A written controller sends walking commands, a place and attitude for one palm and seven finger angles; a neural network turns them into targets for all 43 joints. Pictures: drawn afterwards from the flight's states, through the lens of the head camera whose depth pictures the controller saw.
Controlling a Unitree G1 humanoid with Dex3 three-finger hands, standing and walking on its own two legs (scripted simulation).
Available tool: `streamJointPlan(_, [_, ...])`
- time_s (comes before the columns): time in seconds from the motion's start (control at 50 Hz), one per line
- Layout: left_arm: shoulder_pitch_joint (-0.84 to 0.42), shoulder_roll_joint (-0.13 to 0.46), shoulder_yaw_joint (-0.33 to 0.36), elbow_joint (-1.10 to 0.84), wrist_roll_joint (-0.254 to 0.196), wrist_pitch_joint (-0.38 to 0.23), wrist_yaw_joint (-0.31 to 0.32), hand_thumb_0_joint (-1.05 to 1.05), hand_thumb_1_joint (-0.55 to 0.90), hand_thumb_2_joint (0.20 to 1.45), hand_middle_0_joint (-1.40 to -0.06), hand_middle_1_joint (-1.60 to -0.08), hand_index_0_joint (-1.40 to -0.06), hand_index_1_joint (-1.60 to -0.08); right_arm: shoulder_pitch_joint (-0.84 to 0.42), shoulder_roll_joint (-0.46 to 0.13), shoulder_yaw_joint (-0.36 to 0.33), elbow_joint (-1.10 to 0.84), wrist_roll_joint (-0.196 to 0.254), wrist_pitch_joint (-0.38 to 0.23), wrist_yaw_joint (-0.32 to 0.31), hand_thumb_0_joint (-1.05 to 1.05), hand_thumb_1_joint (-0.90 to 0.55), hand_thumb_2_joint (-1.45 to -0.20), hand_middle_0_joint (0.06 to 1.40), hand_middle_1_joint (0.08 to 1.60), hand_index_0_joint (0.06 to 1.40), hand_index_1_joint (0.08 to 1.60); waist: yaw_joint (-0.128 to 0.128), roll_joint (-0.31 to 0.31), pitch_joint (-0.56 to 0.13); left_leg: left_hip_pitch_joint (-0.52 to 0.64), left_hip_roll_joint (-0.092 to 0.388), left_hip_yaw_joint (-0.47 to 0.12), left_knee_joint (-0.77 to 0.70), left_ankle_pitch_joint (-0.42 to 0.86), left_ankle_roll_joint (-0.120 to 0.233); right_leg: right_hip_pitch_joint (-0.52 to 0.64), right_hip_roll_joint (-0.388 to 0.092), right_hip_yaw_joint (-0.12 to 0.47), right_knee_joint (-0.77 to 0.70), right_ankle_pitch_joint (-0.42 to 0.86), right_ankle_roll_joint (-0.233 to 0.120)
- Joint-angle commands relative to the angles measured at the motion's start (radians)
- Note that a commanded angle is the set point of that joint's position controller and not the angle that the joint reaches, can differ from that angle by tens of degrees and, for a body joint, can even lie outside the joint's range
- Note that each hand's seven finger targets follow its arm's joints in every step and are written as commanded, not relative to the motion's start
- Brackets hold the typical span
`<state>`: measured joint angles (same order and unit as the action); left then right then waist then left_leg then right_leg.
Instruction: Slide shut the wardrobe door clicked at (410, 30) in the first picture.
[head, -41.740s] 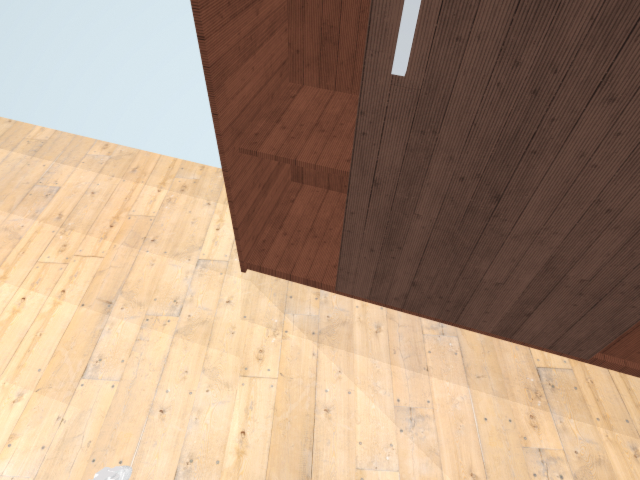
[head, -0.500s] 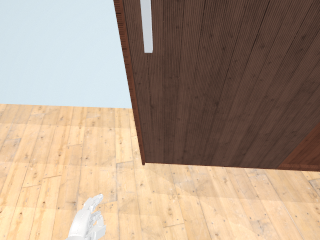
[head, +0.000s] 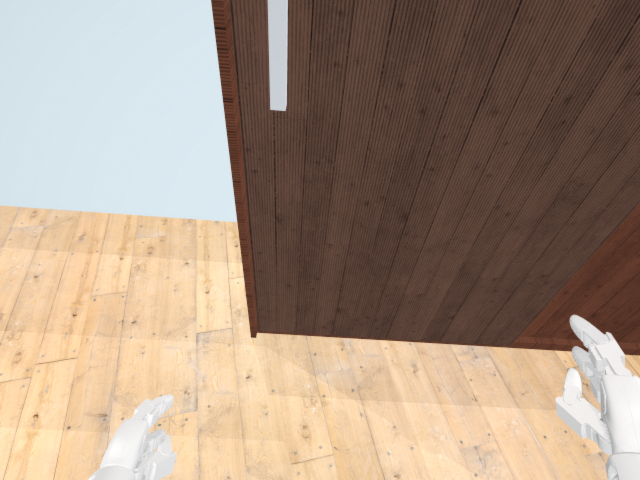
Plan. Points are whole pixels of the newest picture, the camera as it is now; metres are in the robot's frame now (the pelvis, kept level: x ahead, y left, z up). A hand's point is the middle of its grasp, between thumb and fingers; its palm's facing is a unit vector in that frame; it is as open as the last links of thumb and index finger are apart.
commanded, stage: let the arm hang, fingers relaxed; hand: right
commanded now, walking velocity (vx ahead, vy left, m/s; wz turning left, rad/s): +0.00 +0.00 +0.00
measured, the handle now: (279, 17) +0.68 +0.11 +0.28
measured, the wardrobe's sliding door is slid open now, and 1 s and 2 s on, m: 0.01 0.01 0.01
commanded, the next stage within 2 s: look to check the result in 1.00 s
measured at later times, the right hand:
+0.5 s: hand out of the picture -0.07 -0.19 -0.16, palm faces +0.01 +0.98 -0.22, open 7.3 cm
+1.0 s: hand out of the picture +0.04 -0.18 -0.16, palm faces -0.01 +0.97 -0.22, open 7.4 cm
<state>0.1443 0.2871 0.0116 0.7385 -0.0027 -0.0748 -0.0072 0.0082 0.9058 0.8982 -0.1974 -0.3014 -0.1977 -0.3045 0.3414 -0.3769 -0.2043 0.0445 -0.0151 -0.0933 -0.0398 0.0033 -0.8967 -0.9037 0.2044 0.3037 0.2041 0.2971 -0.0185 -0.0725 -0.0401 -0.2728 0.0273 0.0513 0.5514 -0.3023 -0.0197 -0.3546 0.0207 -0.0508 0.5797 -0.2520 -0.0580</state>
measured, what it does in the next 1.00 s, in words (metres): stands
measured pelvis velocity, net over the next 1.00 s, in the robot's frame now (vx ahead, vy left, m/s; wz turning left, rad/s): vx -0.01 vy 0.01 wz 0.01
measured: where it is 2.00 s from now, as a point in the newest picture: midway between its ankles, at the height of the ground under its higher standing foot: outside the picture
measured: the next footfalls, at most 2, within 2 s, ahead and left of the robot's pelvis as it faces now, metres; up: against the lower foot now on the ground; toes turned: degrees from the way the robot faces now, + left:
none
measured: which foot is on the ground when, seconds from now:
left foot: down 0.00-1.00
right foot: down 0.00-1.00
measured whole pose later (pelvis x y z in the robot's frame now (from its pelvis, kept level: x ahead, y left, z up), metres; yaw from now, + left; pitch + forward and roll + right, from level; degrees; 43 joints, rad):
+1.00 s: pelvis -0.01 +0.01 +0.01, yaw +1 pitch -1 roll +0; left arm 0.23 0.21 0.02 1.12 0.02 -0.01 0.02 0.00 0.91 0.90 -0.20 -0.30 -0.20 -0.30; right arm 0.18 -0.19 -0.01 1.13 -0.01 -0.01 -0.02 0.00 -0.91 -0.90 0.20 0.30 0.20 0.30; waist 0.01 -0.02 0.04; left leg -0.16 0.02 0.04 0.39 -0.21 -0.01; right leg -0.21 0.03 -0.06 0.38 -0.15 -0.05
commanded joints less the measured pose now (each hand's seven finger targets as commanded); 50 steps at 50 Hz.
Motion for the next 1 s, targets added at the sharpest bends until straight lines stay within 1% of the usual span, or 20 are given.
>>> streamJointPlan(0.0, [0.01,0.128,0.032,-0.023,0.023,0.032,0.004,0.0,0.9,0.9,-0.2,-0.3,-0.2,-0.3,-0.046,-0.008,0.12,0.368,-0.018,0.09,0.039,0.0,-0.9,-0.9,0.2,0.3,0.2,0.3,0.032,0.264,0.015,-0.028,0.093,-0.103,-0.104,0.051,0.065,0.005,-0.122,0.171,-0.094,0.079,-0.007])
streamJointPlan(0.02, [0.015,0.123,0.031,-0.005,0.026,0.043,0.004,0.0,0.9,0.9,-0.2,-0.3,-0.2,-0.3,-0.074,-0.012,0.128,0.434,-0.017,0.092,0.038,0.0,-0.9,-0.9,0.2,0.3,0.2,0.3,0.036,0.277,0.023,-0.032,0.1,-0.114,-0.119,0.063,0.071,0.028,-0.109,0.159,-0.095,0.092,-0.003])
streamJointPlan(0.04, [0.021,0.113,0.025,0.015,0.031,0.052,0.004,0.0,0.9,0.9,-0.2,-0.3,-0.2,-0.3,-0.093,-0.007,0.139,0.502,-0.014,0.096,0.035,0.0,-0.9,-0.9,0.2,0.3,0.2,0.3,0.038,0.224,0.029,-0.028,0.097,-0.112,-0.116,0.071,0.072,0.046,-0.104,0.156,-0.112,0.122,0.002])
streamJointPlan(0.06, [0.02,0.095,0.016,0.04,0.034,0.059,0.004,0.0,0.9,0.9,-0.2,-0.3,-0.2,-0.3,-0.1,0.009,0.152,0.569,-0.009,0.1,0.032,0.0,-0.9,-0.9,0.2,0.3,0.2,0.3,0.034,0.136,0.039,-0.018,0.089,-0.112,-0.118,0.067,0.065,0.052,-0.108,0.158,-0.146,0.126,0.003])
streamJointPlan(0.1, [0.022,0.08,0.004,0.088,0.034,0.066,0.008,0.0,0.9,0.9,-0.2,-0.3,-0.2,-0.3,-0.098,0.015,0.166,0.689,-0.003,0.1,0.027,0.0,-0.9,-0.9,0.2,0.3,0.2,0.3,0.024,0.028,0.046,0.028,0.071,-0.108,-0.132,0.047,0.053,0.048,-0.114,0.162,-0.205,0.088,0.006])
streamJointPlan(0.14, [0.042,0.072,0.0,0.133,0.029,0.068,0.013,0.0,0.9,0.9,-0.2,-0.3,-0.2,-0.3,-0.083,0.012,0.174,0.787,0.0,0.095,0.025,0.0,-0.9,-0.9,0.2,0.3,0.2,0.3,0.02,-0.008,0.048,0.058,0.065,-0.108,-0.157,0.048,0.055,0.057,-0.112,0.164,-0.228,0.062,0.009])
streamJointPlan(0.18, [0.07,0.038,0.0,0.181,0.028,0.067,0.022,0.0,0.9,0.9,-0.2,-0.3,-0.2,-0.3,-0.053,0.051,0.17,0.869,0.002,0.088,0.022,0.0,-0.9,-0.9,0.2,0.3,0.2,0.3,0.021,-0.032,0.02,0.077,0.071,-0.111,-0.189,0.055,0.06,0.086,-0.105,0.146,-0.234,0.034,0.011])
streamJointPlan(0.2, [0.086,0.028,0.003,0.2,0.03,0.07,0.026,0.0,0.9,0.9,-0.2,-0.3,-0.2,-0.3,-0.049,0.062,0.166,0.898,0.002,0.089,0.021,0.0,-0.9,-0.9,0.2,0.3,0.2,0.3,0.022,-0.072,0.028,0.077,0.07,-0.107,-0.201,0.035,0.065,0.083,-0.104,0.145,-0.244,-0.008,0.012])
streamJointPlan(0.22, [0.101,0.02,0.003,0.219,0.028,0.072,0.028,0.0,0.9,0.9,-0.2,-0.3,-0.2,-0.3,-0.041,0.059,0.169,0.925,0.004,0.088,0.021,0.0,-0.9,-0.9,0.2,0.3,0.2,0.3,0.022,-0.078,0.027,0.084,0.07,-0.105,-0.207,0.033,0.067,0.082,-0.104,0.147,-0.252,-0.028,0.011])
streamJointPlan(0.26, [0.132,0.014,0.008,0.246,0.024,0.075,0.032,0.0,0.9,0.9,-0.2,-0.3,-0.2,-0.3,-0.034,0.073,0.177,0.97,0.005,0.087,0.02,0.0,-0.9,-0.9,0.2,0.3,0.2,0.3,0.027,-0.005,0.042,0.069,0.068,-0.096,-0.228,0.029,0.068,0.098,-0.111,0.15,-0.252,-0.027,0.009])
streamJointPlan(0.32, [0.172,0.007,0.012,0.288,0.021,0.076,0.037,0.0,0.9,0.9,-0.2,-0.3,-0.2,-0.3,-0.02,0.083,0.183,1.021,0.006,0.086,0.018,0.0,-0.9,-0.9,0.2,0.3,0.2,0.3,0.029,0.015,0.056,0.058,0.067,-0.087,-0.235,0.023,0.067,0.111,-0.115,0.151,-0.262,-0.032,0.007])
streamJointPlan(0.38, [0.202,-0.004,0.015,0.315,0.02,0.079,0.04,0.0,0.9,0.9,-0.2,-0.3,-0.2,-0.3,-0.005,0.094,0.187,1.057,0.006,0.085,0.013,0.0,-0.9,-0.9,0.2,0.3,0.2,0.3,0.031,0.062,0.073,0.045,0.068,-0.084,-0.243,0.016,0.066,0.12,-0.117,0.144,-0.26,-0.02,0.006])
streamJointPlan(0.54, [0.221,-0.013,0.02,0.349,0.02,0.078,0.042,0.0,0.9,0.9,-0.2,-0.3,-0.2,-0.3,0.007,0.1,0.183,1.087,0.002,0.088,0.006,0.0,-0.9,-0.9,0.2,0.3,0.2,0.3,0.026,0.059,0.113,0.033,0.058,-0.078,-0.228,-0.004,0.061,0.096,-0.126,0.158,-0.295,-0.067,0.001])
streamJointPlan(0.58, [0.216,-0.018,0.022,0.351,0.022,0.075,0.042,0.0,0.9,0.9,-0.2,-0.3,-0.2,-0.3,-0.003,0.106,0.18,1.089,0.001,0.088,0.005,0.0,-0.9,-0.9,0.2,0.3,0.2,0.3,0.026,0.08,0.12,0.03,0.059,-0.077,-0.224,-0.004,0.058,0.095,-0.125,0.16,-0.303,-0.07,0.001])
streamJointPlan(0.62, [0.204,-0.013,0.023,0.353,0.024,0.075,0.042,0.0,0.9,0.9,-0.2,-0.3,-0.2,-0.3,-0.011,0.108,0.178,1.086,0.0,0.088,0.005,0.0,-0.9,-0.9,0.2,0.3,0.2,0.3,0.026,0.064,0.133,0.019,0.057,-0.078,-0.221,-0.01,0.056,0.091,-0.126,0.166,-0.313,-0.088,0.002])
streamJointPlan(0.7, [0.185,-0.011,0.025,0.351,0.024,0.071,0.04,0.0,0.9,0.9,-0.2,-0.3,-0.2,-0.3,-0.035,0.096,0.173,1.077,-0.001,0.083,0.006,0.0,-0.9,-0.9,0.2,0.3,0.2,0.3,0.027,0.065,0.128,0.025,0.063,-0.086,-0.23,0.008,0.056,0.1,-0.122,0.154,-0.308,-0.054,0.006])
streamJointPlan(0.74, [0.178,-0.001,0.027,0.35,0.022,0.068,0.039,0.0,0.9,0.9,-0.2,-0.3,-0.2,-0.3,-0.043,0.084,0.171,1.072,-0.002,0.079,0.006,0.0,-0.9,-0.9,0.2,0.3,0.2,0.3,0.026,0.085,0.11,0.039,0.066,-0.089,-0.235,0.028,0.057,0.115,-0.122,0.15,-0.297,-0.016,0.006])
streamJointPlan(0.76, [0.164,-0.002,0.026,0.35,0.023,0.067,0.038,0.0,0.9,0.9,-0.2,-0.3,-0.2,-0.3,-0.057,0.086,0.171,1.07,-0.002,0.079,0.007,0.0,-0.9,-0.9,0.2,0.3,0.2,0.3,0.028,0.076,0.127,0.031,0.071,-0.09,-0.24,0.028,0.058,0.115,-0.119,0.146,-0.298,-0.009,0.008])
streamJointPlan(0.92, [0.11,0.053,0.029,0.344,0.024,0.059,0.037,0.0,0.9,0.9,-0.2,-0.3,-0.2,-0.3,-0.125,0.034,0.159,1.055,0.001,0.073,0.014,0.0,-0.9,-0.9,0.2,0.3,0.2,0.3,0.029,0.047,0.096,0.068,0.078,-0.098,-0.252,0.059,0.059,0.149,-0.126,0.146,-0.299,0.051,0.016])
streamJointPlan(0.98, [0.09,0.072,0.03,0.342,0.023,0.059,0.035,0.0,0.9,0.9,-0.2,-0.3,-0.2,-0.3,-0.144,0.017,0.159,1.052,0.001,0.071,0.015,0.0,-0.9,-0.9,0.2,0.3,0.2,0.3,0.03,0.061,0.089,0.075,0.082,-0.102,-0.263,0.065,0.061,0.164,-0.129,0.147,-0.297,0.071,0.017])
